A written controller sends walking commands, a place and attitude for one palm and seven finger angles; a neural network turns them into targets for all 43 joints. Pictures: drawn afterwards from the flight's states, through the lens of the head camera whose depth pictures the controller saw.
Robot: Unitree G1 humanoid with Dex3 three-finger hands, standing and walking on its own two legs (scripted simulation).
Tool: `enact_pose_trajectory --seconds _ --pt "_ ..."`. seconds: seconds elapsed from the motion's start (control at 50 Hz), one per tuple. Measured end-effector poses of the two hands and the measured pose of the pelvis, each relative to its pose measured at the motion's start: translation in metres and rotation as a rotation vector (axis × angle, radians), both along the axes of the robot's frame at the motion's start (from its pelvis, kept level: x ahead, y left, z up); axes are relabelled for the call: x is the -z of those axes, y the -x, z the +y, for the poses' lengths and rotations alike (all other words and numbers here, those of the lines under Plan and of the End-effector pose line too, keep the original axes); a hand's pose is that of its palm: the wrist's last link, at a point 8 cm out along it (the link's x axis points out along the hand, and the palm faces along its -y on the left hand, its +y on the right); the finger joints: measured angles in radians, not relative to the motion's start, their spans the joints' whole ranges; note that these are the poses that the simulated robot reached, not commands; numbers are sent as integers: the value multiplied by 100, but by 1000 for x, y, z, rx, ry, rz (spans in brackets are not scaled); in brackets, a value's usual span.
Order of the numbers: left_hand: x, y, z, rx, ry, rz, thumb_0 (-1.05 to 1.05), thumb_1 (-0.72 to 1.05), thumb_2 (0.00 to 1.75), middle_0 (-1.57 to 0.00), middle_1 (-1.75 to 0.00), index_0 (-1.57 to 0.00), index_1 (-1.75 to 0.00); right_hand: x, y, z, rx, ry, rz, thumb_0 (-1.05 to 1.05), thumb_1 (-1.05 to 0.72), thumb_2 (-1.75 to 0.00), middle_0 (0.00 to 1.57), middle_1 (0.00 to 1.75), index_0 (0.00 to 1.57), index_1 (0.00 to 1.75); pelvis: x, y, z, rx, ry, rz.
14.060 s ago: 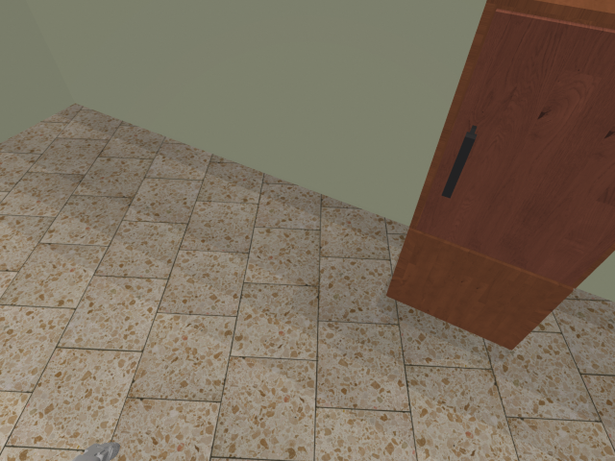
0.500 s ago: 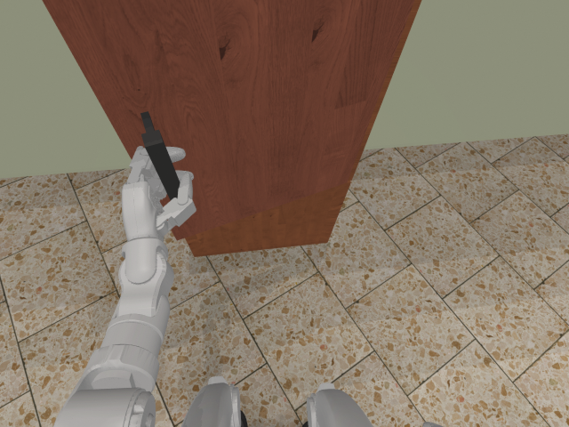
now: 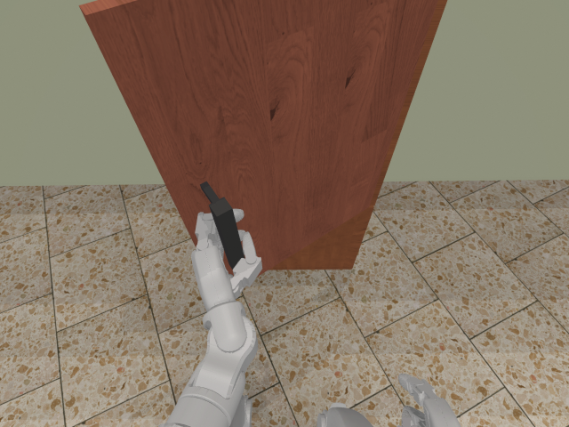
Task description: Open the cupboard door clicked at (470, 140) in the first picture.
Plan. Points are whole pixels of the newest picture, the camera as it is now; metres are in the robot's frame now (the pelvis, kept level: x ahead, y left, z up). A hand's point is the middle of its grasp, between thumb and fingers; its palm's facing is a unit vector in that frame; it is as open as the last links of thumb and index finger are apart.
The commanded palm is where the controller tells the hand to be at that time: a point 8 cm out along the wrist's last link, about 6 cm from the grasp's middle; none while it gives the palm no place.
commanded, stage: pull the door open along its arc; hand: left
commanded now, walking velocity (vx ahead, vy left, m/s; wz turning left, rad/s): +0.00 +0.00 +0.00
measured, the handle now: (223, 230) +0.39 +0.10 +0.03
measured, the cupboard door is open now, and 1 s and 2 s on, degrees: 34 38 39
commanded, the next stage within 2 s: open thumb and fingers to let go in 0.10 s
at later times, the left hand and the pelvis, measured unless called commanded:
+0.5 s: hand (263, 273) +0.33 +0.04 +0.02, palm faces +0.38 -0.93 -0.05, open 7.8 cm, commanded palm +0.28 +0.08 +0.02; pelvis -0.01 -0.03 -0.01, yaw +2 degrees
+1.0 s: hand (264, 276) +0.32 +0.04 +0.02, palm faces +0.31 -0.95 -0.04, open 14.8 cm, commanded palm +0.27 +0.09 +0.02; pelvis -0.01 +0.00 -0.01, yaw +1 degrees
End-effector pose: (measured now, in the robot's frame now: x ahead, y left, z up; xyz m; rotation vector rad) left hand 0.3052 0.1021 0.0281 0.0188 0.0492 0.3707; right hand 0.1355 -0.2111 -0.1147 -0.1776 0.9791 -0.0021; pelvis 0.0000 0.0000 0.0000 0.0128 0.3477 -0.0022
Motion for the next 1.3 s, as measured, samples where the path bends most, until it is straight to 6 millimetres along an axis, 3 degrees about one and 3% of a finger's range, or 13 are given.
enact_pose_trajectory --seconds 0.18,0.38,0.5,0.72,0.88,1.0,1.14,1.3 --pt "-2 25 -22 59 -15 29 1 68 74 -29 -130 -35 -134 -7 -15 -12 -23 -16 -86 1 -91 -90 20 30 20 30 -2 0 -15 -14 -16 -19" --pt "3 16 -20 -4 -24 13 0 60 77 -35 -132 -39 -133 2 -25 -26 -32 9 -112 1 -91 -90 20 30 20 30 6 6 -24 -26 -28 -7" --pt "4 20 -17 -17 -18 25 1 36 67 -35 -129 -39 -130 7 -14 -29 -19 6 -77 1 -91 -90 20 30 20 30 5 7 -25 -24 -32 -6" --pt "6 20 -16 1 -17 13 1 -26 40 -31 -121 -34 -121 13 7 -29 8 18 -28 2 -91 -90 20 30 20 30 7 9 -19 -17 -26 0" --pt "6 20 -16 29 -12 17 0 -45 33 -26 -98 -32 -98 8 8 -20 12 21 -42 2 -91 -90 20 30 20 30 6 11 -11 -11 -17 -5" --pt "6 20 -16 59 -5 17 -1 -48 31 -27 -74 -30 -74 3 2 -11 8 20 -74 2 -91 -90 20 30 20 30 5 12 -5 -6 -9 -10" --pt "5 21 -13 73 0 22 -1 -49 31 -36 -57 -36 -64 -2 -5 0 -10 12 -108 2 -91 -90 20 30 20 30 6 14 2 -3 2 -17" --pt "7 34 4 453 -5 -62 -1 -50 30 -25 -40 -19 -45 2 2 0 15 12 -101 1 -91 -90 20 30 20 30 15 19 12 -10 10 -22"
